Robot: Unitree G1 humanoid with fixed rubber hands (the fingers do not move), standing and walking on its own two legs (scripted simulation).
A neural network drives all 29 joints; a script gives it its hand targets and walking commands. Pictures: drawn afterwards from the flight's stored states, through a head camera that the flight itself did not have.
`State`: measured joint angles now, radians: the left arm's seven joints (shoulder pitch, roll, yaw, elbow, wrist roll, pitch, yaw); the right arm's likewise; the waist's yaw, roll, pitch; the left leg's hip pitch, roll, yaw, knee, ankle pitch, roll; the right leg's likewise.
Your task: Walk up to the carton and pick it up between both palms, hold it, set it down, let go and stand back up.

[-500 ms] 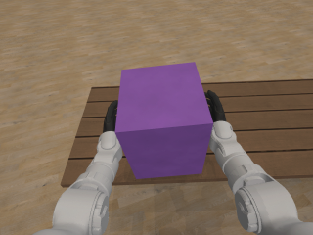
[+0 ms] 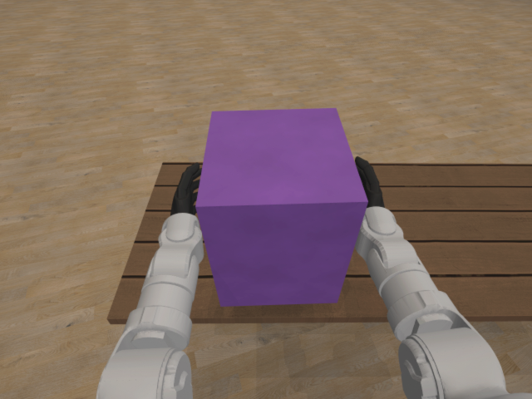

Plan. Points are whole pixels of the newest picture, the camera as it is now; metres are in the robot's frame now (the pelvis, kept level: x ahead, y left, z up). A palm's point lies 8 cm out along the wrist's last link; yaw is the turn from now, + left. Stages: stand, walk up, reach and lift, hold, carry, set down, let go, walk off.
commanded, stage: reach and lift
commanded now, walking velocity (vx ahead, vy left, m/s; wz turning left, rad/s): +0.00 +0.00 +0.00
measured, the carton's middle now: (276, 210) +0.39 -0.01 +0.10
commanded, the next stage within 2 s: hold in 1.58 s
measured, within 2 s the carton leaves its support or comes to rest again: neither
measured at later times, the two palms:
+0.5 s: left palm (178, 210) +0.35 +0.14 +0.14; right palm (376, 211) +0.34 -0.15 +0.14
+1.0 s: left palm (175, 200) +0.36 +0.14 +0.16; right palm (375, 198) +0.35 -0.15 +0.15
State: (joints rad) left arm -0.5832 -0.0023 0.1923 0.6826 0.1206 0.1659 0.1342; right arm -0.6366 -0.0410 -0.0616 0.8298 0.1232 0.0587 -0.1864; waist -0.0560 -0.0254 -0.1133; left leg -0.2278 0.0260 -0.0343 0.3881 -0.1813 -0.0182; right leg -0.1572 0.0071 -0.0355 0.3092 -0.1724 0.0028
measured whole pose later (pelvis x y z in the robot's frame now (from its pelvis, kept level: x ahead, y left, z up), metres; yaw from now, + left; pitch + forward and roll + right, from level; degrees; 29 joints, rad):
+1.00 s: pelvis +0.00 +0.00 +0.00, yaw +1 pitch -5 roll -1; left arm -0.50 -0.04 0.22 0.21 0.24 0.54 0.06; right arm -0.59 -0.04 0.01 0.55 0.20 0.28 -0.22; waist -0.09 -0.05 -0.02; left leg -0.09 0.02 -0.05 0.36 -0.18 -0.02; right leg -0.02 0.01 -0.04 0.29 -0.18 0.00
